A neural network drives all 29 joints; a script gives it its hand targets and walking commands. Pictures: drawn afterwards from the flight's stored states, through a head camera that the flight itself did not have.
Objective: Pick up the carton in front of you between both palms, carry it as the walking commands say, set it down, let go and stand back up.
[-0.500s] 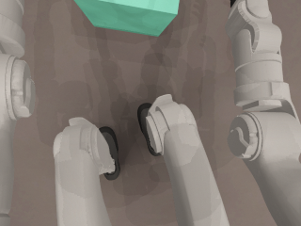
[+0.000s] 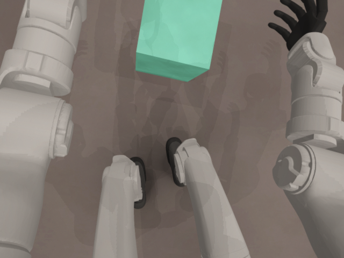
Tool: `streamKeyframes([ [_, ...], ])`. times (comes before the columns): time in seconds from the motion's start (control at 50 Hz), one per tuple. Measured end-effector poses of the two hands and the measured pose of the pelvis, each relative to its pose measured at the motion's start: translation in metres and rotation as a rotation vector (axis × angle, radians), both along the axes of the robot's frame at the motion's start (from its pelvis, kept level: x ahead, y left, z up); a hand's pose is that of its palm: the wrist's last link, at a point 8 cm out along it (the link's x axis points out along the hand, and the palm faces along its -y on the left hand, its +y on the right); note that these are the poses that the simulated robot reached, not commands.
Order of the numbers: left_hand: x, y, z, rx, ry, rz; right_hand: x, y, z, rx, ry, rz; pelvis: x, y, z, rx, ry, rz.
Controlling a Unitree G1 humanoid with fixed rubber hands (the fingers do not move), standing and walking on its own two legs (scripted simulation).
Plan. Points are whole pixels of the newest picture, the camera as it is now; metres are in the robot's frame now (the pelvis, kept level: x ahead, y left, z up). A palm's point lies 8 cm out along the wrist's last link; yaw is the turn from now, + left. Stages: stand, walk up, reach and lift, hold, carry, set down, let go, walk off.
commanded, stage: set down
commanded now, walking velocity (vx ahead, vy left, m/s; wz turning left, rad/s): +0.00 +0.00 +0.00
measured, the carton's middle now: (172, 40) +0.61 -0.13 -0.42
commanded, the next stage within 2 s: let go in 0.20 s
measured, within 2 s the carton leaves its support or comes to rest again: neither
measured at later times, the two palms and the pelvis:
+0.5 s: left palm out of the picture +0.56 +0.07 +0.03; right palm out of the picture +0.47 -0.30 +0.02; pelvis +0.06 -0.05 +0.14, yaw +6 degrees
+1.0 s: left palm (132, 114) +0.38 +0.03 +0.15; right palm out of the picture +0.26 -0.38 +0.15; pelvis +0.08 -0.14 +0.22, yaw +0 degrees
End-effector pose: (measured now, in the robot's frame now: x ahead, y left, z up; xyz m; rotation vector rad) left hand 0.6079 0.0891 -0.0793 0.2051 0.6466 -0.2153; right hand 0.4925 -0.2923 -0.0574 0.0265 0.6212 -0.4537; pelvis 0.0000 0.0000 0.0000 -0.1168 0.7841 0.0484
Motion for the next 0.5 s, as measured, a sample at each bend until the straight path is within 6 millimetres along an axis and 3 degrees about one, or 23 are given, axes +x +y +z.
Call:
streamKeyframes([
  [0.1, -0.002, -0.039, 0.025, -0.033, 0.021, -0.035, -0.015, -0.009, 0.018, 0.062, 0.046, -0.026, 0.007, 0.006, 0.025, 0.014, 0.014, -0.028],
  [0.16, 0.001, -0.048, 0.037, -0.021, 0.019, -0.030, -0.020, -0.015, 0.024, 0.060, 0.050, -0.040, 0.010, 0.006, 0.041, 0.025, 0.010, -0.039],
  [0.22, 0.005, -0.039, 0.047, 0.031, 0.029, 0.000, -0.013, -0.019, 0.033, 0.046, 0.030, -0.029, 0.013, 0.002, 0.059, 0.041, 0.001, -0.054],
  [0.28, 0.008, -0.016, 0.057, 0.077, 0.047, 0.055, -0.001, -0.018, 0.043, 0.050, 0.017, 0.004, 0.018, -0.004, 0.076, 0.062, -0.007, -0.062],
  [0.36, 0.006, 0.002, 0.083, 0.075, 0.026, 0.096, 0.004, -0.015, 0.054, 0.043, 0.037, 0.069, 0.029, -0.018, 0.097, 0.083, -0.005, -0.040],
  [0.42, -0.011, -0.005, 0.101, 0.042, 0.029, 0.113, -0.007, -0.012, 0.064, 0.027, 0.074, 0.139, 0.041, -0.032, 0.113, 0.087, 0.010, -0.010],
  [0.5, -0.053, -0.015, 0.113, 0.036, 0.071, 0.205, -0.025, -0.007, 0.081, 0.028, 0.116, 0.265, 0.056, -0.053, 0.136, 0.103, 0.001, -0.005],
])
